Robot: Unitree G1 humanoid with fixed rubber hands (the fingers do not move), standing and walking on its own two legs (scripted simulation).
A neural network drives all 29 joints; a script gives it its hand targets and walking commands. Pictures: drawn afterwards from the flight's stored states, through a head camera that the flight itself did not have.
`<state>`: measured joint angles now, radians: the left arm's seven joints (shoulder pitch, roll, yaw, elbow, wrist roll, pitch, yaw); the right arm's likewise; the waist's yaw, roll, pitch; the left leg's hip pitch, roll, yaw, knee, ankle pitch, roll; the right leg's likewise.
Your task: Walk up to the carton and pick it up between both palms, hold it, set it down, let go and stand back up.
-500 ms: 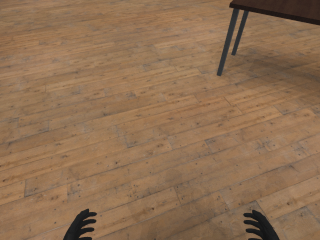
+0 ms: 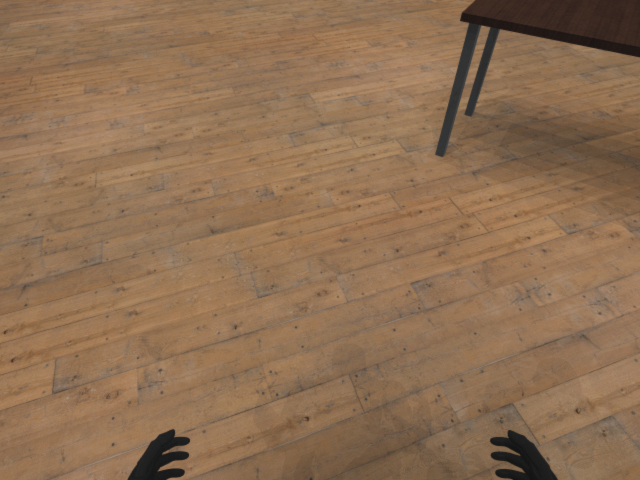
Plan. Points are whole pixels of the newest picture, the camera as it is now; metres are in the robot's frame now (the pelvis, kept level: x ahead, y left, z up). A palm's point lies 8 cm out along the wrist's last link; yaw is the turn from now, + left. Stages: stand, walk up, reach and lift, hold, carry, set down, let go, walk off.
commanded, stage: stand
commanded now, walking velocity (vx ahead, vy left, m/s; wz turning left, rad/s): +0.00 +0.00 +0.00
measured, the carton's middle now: out of the picture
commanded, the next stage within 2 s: walk up in 0.26 s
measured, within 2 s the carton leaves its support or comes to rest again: neither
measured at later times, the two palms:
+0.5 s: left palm out of the picture +0.12 +0.22 -0.10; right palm out of the picture +0.11 -0.23 -0.09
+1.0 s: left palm (262, 409) +0.24 +0.11 -0.11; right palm out of the picture +0.16 -0.43 -0.11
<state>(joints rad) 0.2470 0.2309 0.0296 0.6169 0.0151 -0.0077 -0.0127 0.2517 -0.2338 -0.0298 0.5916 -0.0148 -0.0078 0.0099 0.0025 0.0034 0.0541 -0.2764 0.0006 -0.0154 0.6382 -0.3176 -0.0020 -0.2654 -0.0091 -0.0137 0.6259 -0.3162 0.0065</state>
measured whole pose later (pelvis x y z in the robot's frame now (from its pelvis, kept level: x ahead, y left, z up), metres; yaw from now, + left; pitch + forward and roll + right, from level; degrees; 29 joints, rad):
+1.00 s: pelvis +0.11 -0.14 -0.02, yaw -20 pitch -3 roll -2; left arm 0.37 0.28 0.05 0.70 0.04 -0.02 -0.03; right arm 0.24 -0.29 -0.06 0.62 -0.03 -0.04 0.03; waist 0.06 0.10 0.06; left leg -0.49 0.09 0.03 1.20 -0.53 0.05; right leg -0.37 0.02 -0.05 0.79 -0.37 -0.03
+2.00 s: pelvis +0.49 -0.50 -0.02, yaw -45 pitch -2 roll -1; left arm 0.46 0.30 0.05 0.71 0.04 -0.05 -0.02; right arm 0.26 -0.27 -0.02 0.54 -0.05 -0.07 0.03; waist 0.06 -0.02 0.06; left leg -0.50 0.07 0.07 0.67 -0.11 0.02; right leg -0.14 0.02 0.05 0.75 -0.56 -0.01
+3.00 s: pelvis +0.76 -0.84 -0.02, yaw -47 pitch -3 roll +0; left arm 0.44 0.30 0.02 0.68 0.04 -0.01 -0.01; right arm 0.29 -0.25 -0.03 0.59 -0.03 -0.04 0.00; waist 0.01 -0.06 0.11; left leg -0.42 0.02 0.04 0.77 -0.28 0.02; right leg -0.32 -0.04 -0.02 1.21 -0.51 -0.01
